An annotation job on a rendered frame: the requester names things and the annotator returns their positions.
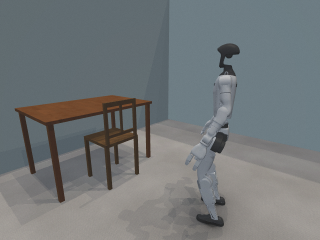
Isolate robot right foot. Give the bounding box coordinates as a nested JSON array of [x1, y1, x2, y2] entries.
[[201, 196, 226, 206]]

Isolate robot left upper arm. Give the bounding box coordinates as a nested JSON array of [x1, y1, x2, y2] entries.
[[217, 75, 232, 117]]

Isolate chair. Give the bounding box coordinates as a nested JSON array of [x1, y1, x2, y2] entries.
[[84, 98, 139, 190]]

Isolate right robot hand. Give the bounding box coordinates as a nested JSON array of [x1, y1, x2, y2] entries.
[[200, 120, 213, 135]]

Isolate table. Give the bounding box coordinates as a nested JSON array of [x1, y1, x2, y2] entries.
[[14, 95, 152, 203]]

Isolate right robot thigh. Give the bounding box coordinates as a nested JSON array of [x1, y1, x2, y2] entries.
[[207, 162, 216, 174]]

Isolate left robot forearm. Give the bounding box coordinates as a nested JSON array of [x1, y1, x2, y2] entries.
[[200, 107, 228, 147]]

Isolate left robot hand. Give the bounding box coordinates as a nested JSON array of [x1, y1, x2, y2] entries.
[[185, 143, 207, 171]]

